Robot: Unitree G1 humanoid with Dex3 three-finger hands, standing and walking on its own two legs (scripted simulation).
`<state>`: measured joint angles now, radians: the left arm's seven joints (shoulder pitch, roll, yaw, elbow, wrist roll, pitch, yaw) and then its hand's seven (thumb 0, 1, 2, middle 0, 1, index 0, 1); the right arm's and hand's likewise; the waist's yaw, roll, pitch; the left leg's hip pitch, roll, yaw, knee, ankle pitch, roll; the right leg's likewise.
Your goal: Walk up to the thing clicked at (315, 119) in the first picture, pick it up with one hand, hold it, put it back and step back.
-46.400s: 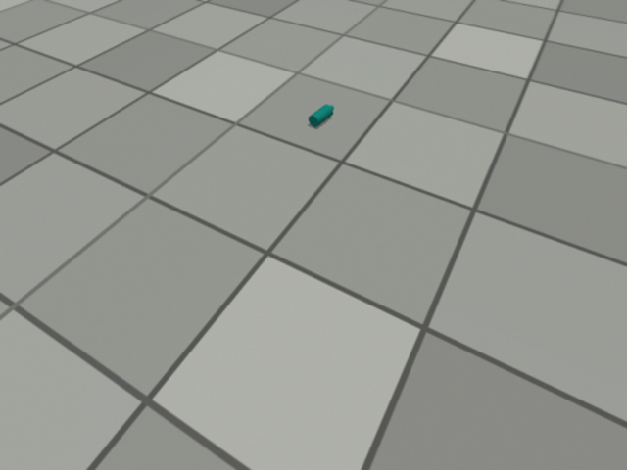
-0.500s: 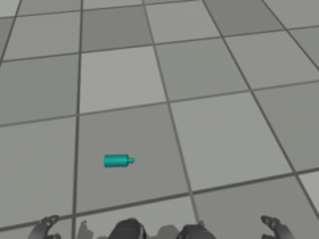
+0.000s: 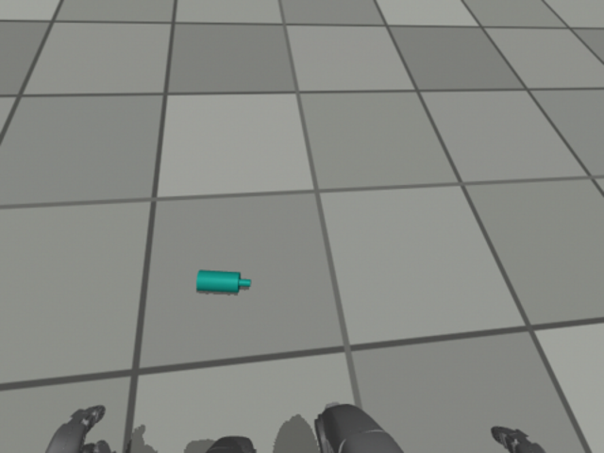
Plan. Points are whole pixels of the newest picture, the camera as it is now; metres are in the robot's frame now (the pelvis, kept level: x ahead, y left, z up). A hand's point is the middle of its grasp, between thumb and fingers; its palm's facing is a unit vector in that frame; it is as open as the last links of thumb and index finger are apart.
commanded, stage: step back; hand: left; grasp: from above
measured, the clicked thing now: (224, 281) +0.66 +0.22 -0.73
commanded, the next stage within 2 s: none
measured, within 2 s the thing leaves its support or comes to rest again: neither
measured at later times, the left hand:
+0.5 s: hand out of the picture -0.06 +0.21 -0.12, palm faces -0.03 -0.89 -0.45, open 7.4 cm
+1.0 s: hand out of the picture -0.27 +0.20 -0.16, palm faces +0.01 -0.92 -0.40, open 7.4 cm
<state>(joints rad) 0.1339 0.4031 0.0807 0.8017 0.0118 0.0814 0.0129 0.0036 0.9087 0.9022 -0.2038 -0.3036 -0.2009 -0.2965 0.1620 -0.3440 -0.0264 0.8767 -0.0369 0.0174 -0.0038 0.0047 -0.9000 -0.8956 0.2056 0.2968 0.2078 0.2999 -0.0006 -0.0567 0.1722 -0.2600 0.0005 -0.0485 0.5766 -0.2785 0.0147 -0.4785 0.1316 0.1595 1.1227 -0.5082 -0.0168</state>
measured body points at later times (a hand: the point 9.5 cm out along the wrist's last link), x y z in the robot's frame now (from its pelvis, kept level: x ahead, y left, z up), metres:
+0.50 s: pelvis -0.16 -0.06 +0.00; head -0.11 -0.09 +0.44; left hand -0.06 +0.25 -0.09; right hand -0.08 -0.38 -0.14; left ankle -0.17 +0.10 -0.65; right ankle -0.13 -0.16 -0.73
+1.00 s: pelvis -0.35 -0.07 -0.01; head -0.29 -0.07 +0.43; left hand -0.27 +0.25 -0.13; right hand -0.20 -0.39 -0.11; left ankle -0.26 +0.06 -0.73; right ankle -0.40 -0.21 -0.72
